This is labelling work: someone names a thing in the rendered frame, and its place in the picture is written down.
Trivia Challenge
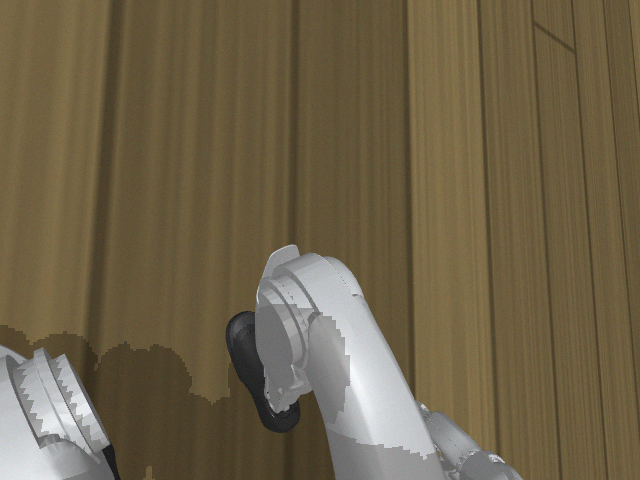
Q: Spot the right robot hand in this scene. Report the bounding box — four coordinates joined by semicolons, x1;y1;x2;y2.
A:
415;400;484;480

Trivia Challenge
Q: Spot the right robot foot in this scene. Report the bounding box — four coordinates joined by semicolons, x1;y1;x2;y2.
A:
226;311;300;433

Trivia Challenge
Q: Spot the right robot arm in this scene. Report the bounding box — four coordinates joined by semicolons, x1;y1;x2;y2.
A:
459;451;524;480

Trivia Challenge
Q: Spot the left robot foot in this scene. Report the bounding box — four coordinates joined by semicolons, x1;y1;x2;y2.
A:
102;442;121;480

